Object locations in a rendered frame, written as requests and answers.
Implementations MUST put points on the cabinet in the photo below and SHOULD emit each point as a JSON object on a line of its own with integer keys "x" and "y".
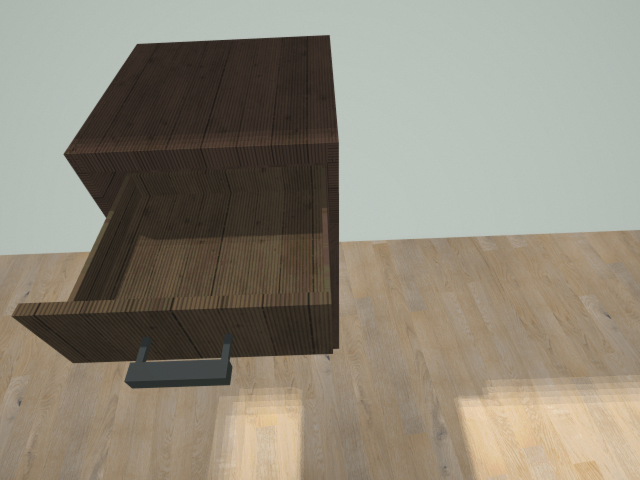
{"x": 211, "y": 105}

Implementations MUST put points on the drawer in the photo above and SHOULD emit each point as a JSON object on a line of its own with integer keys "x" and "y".
{"x": 185, "y": 257}

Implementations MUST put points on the handle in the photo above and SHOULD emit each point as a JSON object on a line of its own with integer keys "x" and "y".
{"x": 142, "y": 374}

